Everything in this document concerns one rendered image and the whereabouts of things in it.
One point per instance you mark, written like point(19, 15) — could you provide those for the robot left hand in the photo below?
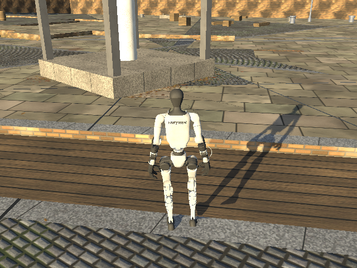
point(151, 170)

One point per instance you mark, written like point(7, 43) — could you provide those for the robot right hand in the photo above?
point(206, 168)

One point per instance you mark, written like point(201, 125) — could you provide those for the robot left upper arm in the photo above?
point(158, 128)

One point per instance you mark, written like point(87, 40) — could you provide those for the robot head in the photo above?
point(176, 97)

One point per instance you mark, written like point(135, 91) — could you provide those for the left robot forearm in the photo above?
point(153, 153)

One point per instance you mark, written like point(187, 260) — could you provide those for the right robot forearm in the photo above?
point(203, 150)

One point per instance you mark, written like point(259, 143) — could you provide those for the robot right upper arm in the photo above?
point(197, 127)

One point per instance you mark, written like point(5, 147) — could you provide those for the robot left shin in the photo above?
point(169, 205)

